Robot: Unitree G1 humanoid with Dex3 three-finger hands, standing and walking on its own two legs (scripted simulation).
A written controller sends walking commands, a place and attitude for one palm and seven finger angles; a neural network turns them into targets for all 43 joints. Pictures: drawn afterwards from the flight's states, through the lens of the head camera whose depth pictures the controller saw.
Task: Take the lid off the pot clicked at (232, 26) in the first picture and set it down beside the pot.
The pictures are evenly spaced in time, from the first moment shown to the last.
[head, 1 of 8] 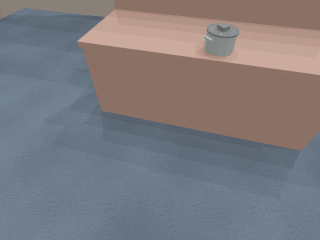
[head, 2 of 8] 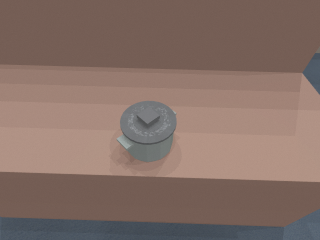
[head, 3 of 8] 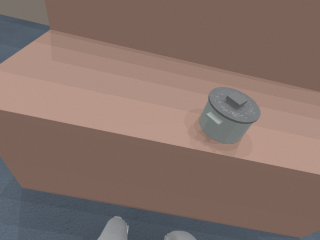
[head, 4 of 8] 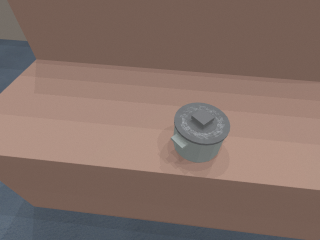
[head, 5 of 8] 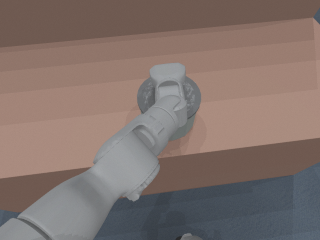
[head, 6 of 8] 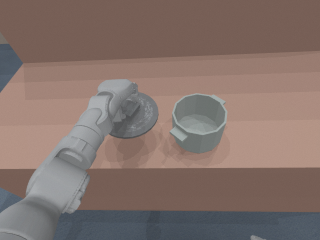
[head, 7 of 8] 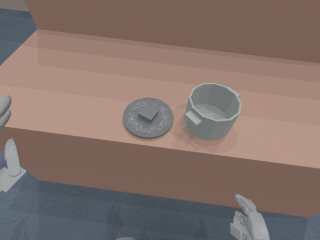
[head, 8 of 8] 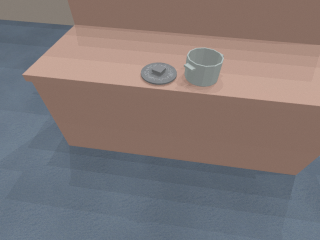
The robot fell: no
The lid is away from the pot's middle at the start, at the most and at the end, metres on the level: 0.00 0.23 0.22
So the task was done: no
